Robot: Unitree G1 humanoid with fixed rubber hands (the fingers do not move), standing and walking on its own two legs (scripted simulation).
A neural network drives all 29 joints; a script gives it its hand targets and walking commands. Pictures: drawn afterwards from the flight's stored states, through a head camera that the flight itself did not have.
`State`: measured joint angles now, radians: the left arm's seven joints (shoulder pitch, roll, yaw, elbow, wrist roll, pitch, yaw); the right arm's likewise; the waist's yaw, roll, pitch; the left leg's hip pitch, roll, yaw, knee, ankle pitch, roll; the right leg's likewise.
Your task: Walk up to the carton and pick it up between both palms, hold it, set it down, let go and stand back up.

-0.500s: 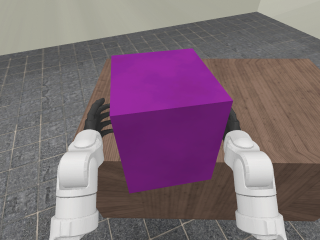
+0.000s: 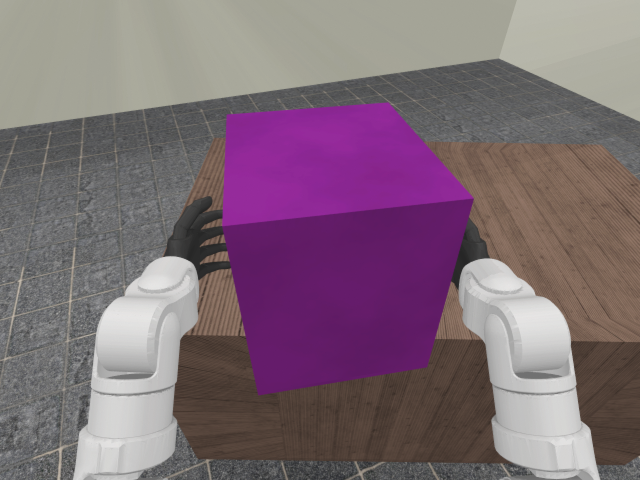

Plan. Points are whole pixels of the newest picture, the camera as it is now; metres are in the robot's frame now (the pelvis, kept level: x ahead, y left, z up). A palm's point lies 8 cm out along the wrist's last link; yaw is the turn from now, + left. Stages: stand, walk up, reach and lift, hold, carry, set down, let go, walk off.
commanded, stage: hold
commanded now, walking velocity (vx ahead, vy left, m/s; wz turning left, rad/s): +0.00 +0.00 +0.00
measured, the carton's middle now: (326, 240) +0.35 +0.01 +0.15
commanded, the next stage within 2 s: none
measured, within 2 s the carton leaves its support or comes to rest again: neither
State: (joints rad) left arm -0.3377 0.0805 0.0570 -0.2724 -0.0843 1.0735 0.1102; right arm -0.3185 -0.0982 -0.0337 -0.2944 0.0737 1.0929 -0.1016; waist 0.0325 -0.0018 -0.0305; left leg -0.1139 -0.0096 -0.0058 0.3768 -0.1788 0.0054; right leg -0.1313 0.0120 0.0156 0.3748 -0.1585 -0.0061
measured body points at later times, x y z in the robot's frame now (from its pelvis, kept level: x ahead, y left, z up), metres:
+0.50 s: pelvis +0.03 -0.02 +0.01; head +0.00 -0.03 +0.46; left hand +0.34 +0.15 +0.14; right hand +0.34 -0.15 +0.14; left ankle +0.02 +0.12 -0.75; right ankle +0.03 -0.12 -0.75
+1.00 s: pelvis -0.01 +0.00 +0.01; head -0.02 +0.00 +0.46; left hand +0.34 +0.17 +0.14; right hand +0.34 -0.13 +0.13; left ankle +0.02 +0.12 -0.75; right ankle +0.03 -0.12 -0.75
